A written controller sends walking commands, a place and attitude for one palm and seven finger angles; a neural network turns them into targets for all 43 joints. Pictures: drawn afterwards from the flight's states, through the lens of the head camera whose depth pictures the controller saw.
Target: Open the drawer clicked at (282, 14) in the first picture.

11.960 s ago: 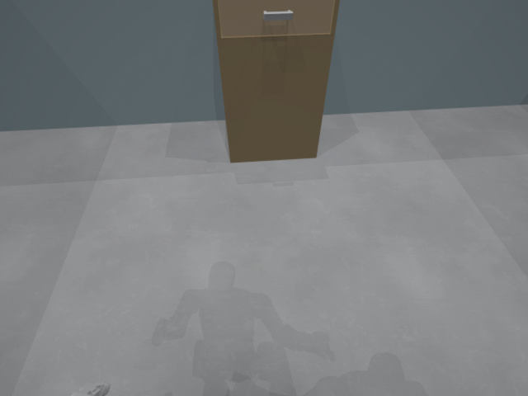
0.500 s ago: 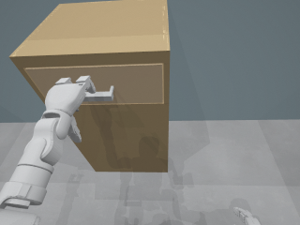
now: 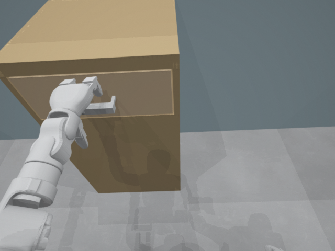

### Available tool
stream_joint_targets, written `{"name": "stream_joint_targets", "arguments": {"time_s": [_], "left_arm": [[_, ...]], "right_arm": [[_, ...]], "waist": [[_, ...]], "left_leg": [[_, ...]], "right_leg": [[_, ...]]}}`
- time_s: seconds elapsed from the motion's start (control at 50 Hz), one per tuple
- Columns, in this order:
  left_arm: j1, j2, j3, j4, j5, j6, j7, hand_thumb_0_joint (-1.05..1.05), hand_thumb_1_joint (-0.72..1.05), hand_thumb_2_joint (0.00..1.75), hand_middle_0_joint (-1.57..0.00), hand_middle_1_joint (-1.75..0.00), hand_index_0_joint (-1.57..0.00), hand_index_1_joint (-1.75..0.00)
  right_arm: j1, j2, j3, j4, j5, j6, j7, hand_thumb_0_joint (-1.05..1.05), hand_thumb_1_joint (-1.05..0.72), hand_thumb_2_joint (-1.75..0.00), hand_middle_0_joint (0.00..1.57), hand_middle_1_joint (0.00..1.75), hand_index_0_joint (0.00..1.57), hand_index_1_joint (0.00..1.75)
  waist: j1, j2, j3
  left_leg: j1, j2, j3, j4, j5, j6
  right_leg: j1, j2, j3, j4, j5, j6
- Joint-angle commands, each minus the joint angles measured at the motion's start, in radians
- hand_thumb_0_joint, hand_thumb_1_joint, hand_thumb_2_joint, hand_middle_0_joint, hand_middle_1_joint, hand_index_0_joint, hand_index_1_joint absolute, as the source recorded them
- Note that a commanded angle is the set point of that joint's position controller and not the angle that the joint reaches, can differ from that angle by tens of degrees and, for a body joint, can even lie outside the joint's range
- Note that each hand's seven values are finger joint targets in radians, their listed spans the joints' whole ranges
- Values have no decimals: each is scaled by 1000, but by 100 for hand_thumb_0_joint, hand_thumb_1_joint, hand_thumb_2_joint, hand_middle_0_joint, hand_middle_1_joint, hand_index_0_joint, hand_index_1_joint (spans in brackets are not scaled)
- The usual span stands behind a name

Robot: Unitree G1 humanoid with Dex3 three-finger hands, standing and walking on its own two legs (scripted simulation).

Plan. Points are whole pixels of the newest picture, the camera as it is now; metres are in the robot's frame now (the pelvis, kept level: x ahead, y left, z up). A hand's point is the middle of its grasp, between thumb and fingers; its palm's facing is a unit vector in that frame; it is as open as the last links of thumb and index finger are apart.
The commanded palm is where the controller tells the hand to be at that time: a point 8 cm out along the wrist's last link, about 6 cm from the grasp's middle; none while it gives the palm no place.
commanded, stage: move the hooked fingers above the handle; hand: left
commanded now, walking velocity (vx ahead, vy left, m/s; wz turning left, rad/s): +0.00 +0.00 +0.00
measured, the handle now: (96, 104) +0.52 +0.24 +0.04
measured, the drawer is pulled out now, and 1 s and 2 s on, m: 0.00 0.00 0.00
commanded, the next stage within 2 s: lower the fingers behind the handle in 1.58 s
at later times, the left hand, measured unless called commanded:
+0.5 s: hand (88, 105) +0.45 +0.23 +0.10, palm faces -0.03 -0.05 -1.00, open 13.8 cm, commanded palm +0.43 +0.24 +0.16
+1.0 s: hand (85, 105) +0.45 +0.24 +0.10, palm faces -0.02 -0.04 -1.00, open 13.8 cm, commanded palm +0.43 +0.24 +0.16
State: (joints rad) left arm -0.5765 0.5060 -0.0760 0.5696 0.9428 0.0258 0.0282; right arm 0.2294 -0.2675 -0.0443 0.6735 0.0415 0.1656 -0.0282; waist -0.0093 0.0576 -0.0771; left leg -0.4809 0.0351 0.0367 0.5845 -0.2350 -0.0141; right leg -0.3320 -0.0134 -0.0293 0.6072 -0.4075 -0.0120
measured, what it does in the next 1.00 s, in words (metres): stands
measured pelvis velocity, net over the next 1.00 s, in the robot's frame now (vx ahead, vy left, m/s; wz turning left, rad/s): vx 0.00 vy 0.01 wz -0.02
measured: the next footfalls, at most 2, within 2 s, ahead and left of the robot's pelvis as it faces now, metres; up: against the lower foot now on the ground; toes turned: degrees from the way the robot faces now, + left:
none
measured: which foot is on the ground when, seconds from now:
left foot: down 0.00-1.00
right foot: down 0.00-1.00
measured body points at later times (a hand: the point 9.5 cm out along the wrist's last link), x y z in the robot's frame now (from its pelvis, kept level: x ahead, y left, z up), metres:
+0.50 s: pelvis +0.00 +0.00 +0.00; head +0.04 -0.02 +0.44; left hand +0.45 +0.23 +0.15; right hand +0.05 -0.27 -0.14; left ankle +0.03 +0.13 -0.73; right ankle -0.07 -0.11 -0.73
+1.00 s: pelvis +0.00 +0.01 +0.00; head +0.04 -0.02 +0.45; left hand +0.44 +0.24 +0.16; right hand +0.07 -0.26 -0.14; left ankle +0.03 +0.13 -0.73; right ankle -0.07 -0.11 -0.73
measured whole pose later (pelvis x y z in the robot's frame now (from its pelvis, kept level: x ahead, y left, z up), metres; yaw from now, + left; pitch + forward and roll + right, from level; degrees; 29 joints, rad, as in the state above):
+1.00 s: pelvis +0.00 +0.01 +0.00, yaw -1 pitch +10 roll +0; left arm -0.70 0.53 -0.05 0.78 0.98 -0.01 0.07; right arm 0.28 -0.26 -0.06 0.68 0.05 0.17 -0.03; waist -0.05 0.05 -0.11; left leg -0.54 0.05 0.05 0.62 -0.25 -0.01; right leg -0.39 0.00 -0.01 0.62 -0.41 -0.01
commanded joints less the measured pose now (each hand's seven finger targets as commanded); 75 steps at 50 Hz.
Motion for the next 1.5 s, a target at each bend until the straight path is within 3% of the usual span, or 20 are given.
{"name": "stream_joint_targets", "arguments": {"time_s": [0.0, 0.14, 0.26, 0.34, 0.38, 0.44, 0.58, 0.64, 0.74, 0.84, 0.98, 1.06, 1.12, 1.18, 1.24, 1.34, 1.36, 1.4, 1.42, 1.48], "left_arm": [[-426, 240, 93, -148, 7, -16, 33, 0, -50, 30, -30, -120, -30, -120], [-503, 306, 153, -80, 18, -73, 62, 0, -50, 30, -30, -120, -30, -120], [-590, 273, 109, 17, 44, -56, 100, 0, -50, 30, -30, -120, -30, -120], [-576, 296, 130, -7, 41, -63, 96, 0, -50, 30, -30, -120, -30, -120], [-562, 276, 114, 39, 36, -54, 89, 0, -50, 30, -30, -120, -30, -120], [-567, 341, 154, 76, 43, -52, 83, 0, -50, 30, -30, -120, -30, -120], [-620, 277, 104, 29, 47, -80, 87, 0, -50, 30, -30, -120, -30, -120], [-594, 274, 115, -20, 41, -85, 96, 0, -50, 30, -30, -120, -30, -120], [-564, 314, 151, 52, 45, -43, 111, 0, -50, 30, -30, -120, -30, -120], [-579, 320, 145, 13, 51, -36, 102, 0, -50, 30, -30, -120, -30, -120], [-581, 221, 60, -4, 34, -45, 67, 0, -50, 30, -30, -120, -30, -120], [-646, 236, 58, 38, 36, -50, 66, 0, -50, 30, -30, -120, -30, -120], [-679, 329, 133, 18, 45, -71, 81, 0, -50, 30, -30, -120, -30, -120], [-673, 290, 107, 53, 49, -64, 95, 0, -50, 30, -30, -120, -30, -120], [-641, 332, 144, 75, 53, -52, 95, 0, -50, 30, -30, -120, -30, -120], [-615, 271, 90, 62, 45, -44, 68, 0, -50, 30, -30, -120, -30, -120], [-583, 305, 130, 53, 46, -51, 66, 0, -50, 30, -30, -120, -30, -120], [-575, 262, 98, 11, 36, -61, 60, 0, -50, 30, -30, -120, -30, -120], [-577, 281, 116, -1, 33, -70, 58, 0, -50, 30, -30, -120, -30, -120], [-554, 307, 147, -40, 35, -79, 75, 0, -50, 30, -30, -120, -30, -120]], "right_arm": [[-12, -131, -45, -113, -4, -21, -11, 0, -90, -90, 20, 30, 20, 30], [40, -130, -55, -91, -9, -22, -15, 0, -90, -90, 20, 30, 20, 30], [74, -134, -61, -74, -8, -22, -7, 0, -90, -90, 20, 30, 20, 30], [82, -136, -66, -83, -12, -20, -7, 0, -90, -90, 20, 30, 20, 30], [83, -137, -64, -78, -8, -17, -9, 0, -90, -90, 20, 30, 20, 30], [89, -147, -57, -76, -4, -14, -16, 0, -90, -90, 20, 30, 20, 30], [106, -140, -67, -74, -6, -20, -15, 0, -90, -90, 20, 30, 20, 30], [108, -137, -73, -79, -10, -22, -9, 0, -90, -90, 20, 30, 20, 30], [93, -143, -63, -73, -6, -16, -8, 0, -90, -90, 20, 30, 20, 30], [78, -140, -61, -85, -6, -18, -13, 0, -90, -90, 20, 30, 20, 30], [67, -135, -60, -92, -1, -17, -15, 0, -90, -90, 20, 30, 20, 30], [77, -137, -55, -78, -1, -22, -24, 0, -90, -90, 20, 30, 20, 30], [89, -142, -56, -75, -10, -27, -28, 0, -90, -90, 20, 30, 20, 30], [95, -135, -56, -70, -8, -29, -23, 0, -90, -90, 20, 30, 20, 30], [97, -142, -56, -74, -8, -25, -18, 0, -90, -90, 20, 30, 20, 30], [95, -142, -60, -84, -6, -18, -17, 0, -90, -90, 20, 30, 20, 30], [101, -143, -63, -84, -7, -15, -17, 0, -90, -90, 20, 30, 20, 30], [93, -137, -65, -91, -6, -15, -17, 0, -90, -90, 20, 30, 20, 30], [96, -141, -64, -86, -8, -14, -18, 0, -90, -90, 20, 30, 20, 30], [88, -139, -68, -84, -6, -12, -16, 0, -90, -90, 20, 30, 20, 30]], "waist": [[-14, -66, -312], [-12, -54, -358], [-41, -24, -349], [-29, -16, -427], [-41, -45, -365], [-36, -60, -342], [-55, -9, -359], [-38, 19, -423], [-32, -46, -362], [-31, -13, -392], [-55, -28, -318], [-72, -39, -292], [-53, -28, -377], [-60, -1, -374], [-42, -12, -405], [-52, -41, -387], [-37, -35, -401], [-43, -27, -391], [-47, -56, -397], [-29, -22, -402]], "left_leg": [[281, -66, 15, 11, 326, 69], [258, -67, 14, 31, 332, 70], [242, -61, 15, 43, 309, 65], [265, -62, 18, 50, 344, 70], [240, -59, 21, 43, 311, 71], [201, -58, 22, 31, 285, 71], [261, -50, 11, 38, 299, 69], [310, -49, 8, 46, 357, 68], [246, -49, 15, 31, 308, 69], [271, -51, 18, 33, 325, 71], [282, -51, 11, 26, 300, 71], [268, -52, 4, 25, 239, 71], [275, -55, 4, 41, 282, 71], [270, -54, 7, 53, 303, 67], [248, -54, 13, 55, 331, 66], [243, -55, 22, 52, 327, 72], [251, -54, 20, 54, 351, 71], [265, -56, 21, 54, 354, 73], [261, -55, 19, 55, 367, 74], [273, -56, 17, 52, 382, 71]], "right_leg": [[-9, 44, 5, -69, 512, -8], [-7, 44, 13, -52, 519, -10], [-72, 52, 8, -43, 466, -13], [-29, 52, 16, -37, 511, -11], [-53, 52, 12, -48, 485, -8], [-40, 52, 14, -52, 468, -7], [-100, 60, 7, -50, 420, -12], [-86, 65, 4, -41, 443, -17], [-67, 61, 1, -51, 428, -13], [-47, 59, 8, -53, 452, -13], [-97, 60, 1, -67, 418, -11], [-130, 56, 5, -75, 351, -10], [-85, 55, 13, -58, 394, -13], [-104, 56, 8, -44, 422, -13], [-62, 55, 10, -33, 473, -11], [-54, 54, 13, -45, 496, -6], [-44, 57, 12, -38, 513, -10], [-52, 58, 12, -45, 516, -8], [-32, 57, 13, -46, 534, -8], [-37, 60, 9, -37, 535, -11]]}}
